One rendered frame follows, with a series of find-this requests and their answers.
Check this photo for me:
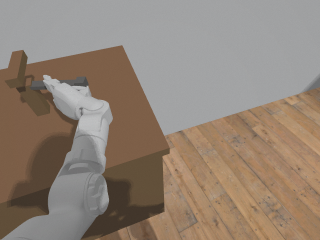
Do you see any left robot hand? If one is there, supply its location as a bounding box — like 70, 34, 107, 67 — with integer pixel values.
43, 75, 92, 120

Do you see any counter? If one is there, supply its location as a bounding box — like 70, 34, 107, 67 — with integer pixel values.
0, 45, 170, 240

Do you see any left robot upper arm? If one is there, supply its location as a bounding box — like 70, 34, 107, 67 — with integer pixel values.
1, 172, 109, 240

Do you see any tap lever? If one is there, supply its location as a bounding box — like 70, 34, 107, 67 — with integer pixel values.
30, 76, 89, 90

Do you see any robot left forearm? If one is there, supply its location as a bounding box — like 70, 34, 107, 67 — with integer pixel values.
48, 96, 113, 212

